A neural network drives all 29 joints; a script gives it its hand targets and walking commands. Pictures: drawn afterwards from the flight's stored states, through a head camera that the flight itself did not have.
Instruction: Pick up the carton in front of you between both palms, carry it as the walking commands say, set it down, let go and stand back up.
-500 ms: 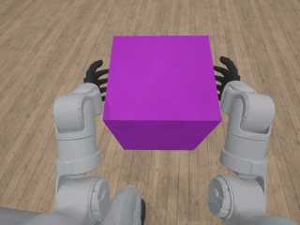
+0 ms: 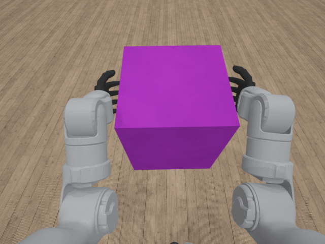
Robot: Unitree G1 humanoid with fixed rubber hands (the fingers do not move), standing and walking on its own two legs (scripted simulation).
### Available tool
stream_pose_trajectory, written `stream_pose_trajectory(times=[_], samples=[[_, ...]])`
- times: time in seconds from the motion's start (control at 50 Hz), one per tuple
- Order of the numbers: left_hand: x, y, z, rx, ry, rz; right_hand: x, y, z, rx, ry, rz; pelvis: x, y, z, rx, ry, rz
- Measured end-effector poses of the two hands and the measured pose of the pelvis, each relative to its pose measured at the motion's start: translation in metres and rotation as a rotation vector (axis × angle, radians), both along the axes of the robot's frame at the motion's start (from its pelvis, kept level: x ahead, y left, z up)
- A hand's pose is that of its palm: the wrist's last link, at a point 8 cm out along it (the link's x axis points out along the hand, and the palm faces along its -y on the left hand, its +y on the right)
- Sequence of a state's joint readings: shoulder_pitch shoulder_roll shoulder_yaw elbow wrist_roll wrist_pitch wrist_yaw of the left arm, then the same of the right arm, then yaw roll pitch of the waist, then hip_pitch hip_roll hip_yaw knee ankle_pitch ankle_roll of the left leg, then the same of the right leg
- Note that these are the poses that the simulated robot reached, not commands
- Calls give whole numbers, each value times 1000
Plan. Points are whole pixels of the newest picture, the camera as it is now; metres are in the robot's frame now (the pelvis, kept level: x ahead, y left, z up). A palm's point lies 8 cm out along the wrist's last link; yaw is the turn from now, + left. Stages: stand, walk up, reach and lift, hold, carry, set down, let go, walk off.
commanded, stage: carry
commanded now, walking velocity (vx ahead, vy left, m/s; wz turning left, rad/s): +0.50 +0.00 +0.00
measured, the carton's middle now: (172, 115) +0.39 -0.02 +0.12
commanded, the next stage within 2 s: none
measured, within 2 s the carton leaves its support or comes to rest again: neither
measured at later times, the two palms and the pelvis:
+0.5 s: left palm (116, 55) +0.66 +0.15 +0.11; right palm (204, 54) +0.67 -0.15 +0.12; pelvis +0.32 +0.01 +0.01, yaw -1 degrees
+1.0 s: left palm (132, 24) +0.89 +0.12 +0.11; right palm (203, 25) +0.90 -0.18 +0.12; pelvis +0.63 -0.04 +0.03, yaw +2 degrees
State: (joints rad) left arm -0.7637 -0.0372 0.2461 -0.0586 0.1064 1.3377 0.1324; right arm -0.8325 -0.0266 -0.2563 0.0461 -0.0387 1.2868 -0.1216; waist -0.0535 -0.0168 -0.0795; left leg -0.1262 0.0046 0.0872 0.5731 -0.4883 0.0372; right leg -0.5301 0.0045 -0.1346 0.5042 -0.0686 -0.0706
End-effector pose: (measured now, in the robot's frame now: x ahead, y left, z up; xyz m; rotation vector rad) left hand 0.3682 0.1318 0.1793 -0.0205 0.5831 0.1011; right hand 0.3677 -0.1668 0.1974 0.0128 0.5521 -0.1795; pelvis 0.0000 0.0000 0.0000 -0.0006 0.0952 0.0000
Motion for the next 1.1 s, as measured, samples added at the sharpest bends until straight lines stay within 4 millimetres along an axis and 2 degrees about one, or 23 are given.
stream_pose_trajectory(times=[0.06, 0.14, 0.2, 0.34, 0.44, 0.52, 0.58, 0.62, 0.74, 0.86, 1.0, 1.1], samples=[[30, 4, -10, 31, 52, 35, 46, 6, -12, 15, 51, 74, 36, -10, -3, -10, -9, 2], [60, 14, -21, 33, 140, 90, 96, 17, -26, 34, 138, 122, 75, -19, 10, 7, -3, 1], [91, 17, -24, 29, 164, 112, 131, 21, -32, 50, 163, 128, 107, -23, 17, 16, 2, 1], [185, 15, -21, 19, 118, 106, 214, 17, -35, 72, 116, 94, 194, -15, 22, 22, 16, 8], [257, 19, -48, 22, 145, 71, 276, 20, -60, 56, 141, 66, 274, 1, 9, 15, 2, 3], [305, 21, -76, 13, 206, 24, 310, 22, -86, 14, 203, 37, 327, 9, 9, 22, -8, -24], [330, 18, -89, 14, 265, 7, 324, 18, -104, 31, 261, 5, 361, 12, 19, 3, -1, -35], [346, 15, -93, 3, 277, 6, 334, 15, -110, 50, 272, -22, 385, 12, 25, -10, 2, -34], [396, 2, -87, -43, 184, 36, 386, 2, -101, 97, 176, -62, 465, -2, 28, -20, 0, -30], [466, -17, -77, 0, 62, 39, 464, -17, -96, 77, 58, -5, 559, -29, 5, -20, -29, 2], [521, -15, -65, 5, 129, 90, 537, -15, -81, 70, 126, 50, 635, -39, 25, 16, -21, 34], [576, -9, -49, -4, 93, 98, 594, -9, -65, 61, 90, 59, 694, -34, 30, 25, -31, 29]])
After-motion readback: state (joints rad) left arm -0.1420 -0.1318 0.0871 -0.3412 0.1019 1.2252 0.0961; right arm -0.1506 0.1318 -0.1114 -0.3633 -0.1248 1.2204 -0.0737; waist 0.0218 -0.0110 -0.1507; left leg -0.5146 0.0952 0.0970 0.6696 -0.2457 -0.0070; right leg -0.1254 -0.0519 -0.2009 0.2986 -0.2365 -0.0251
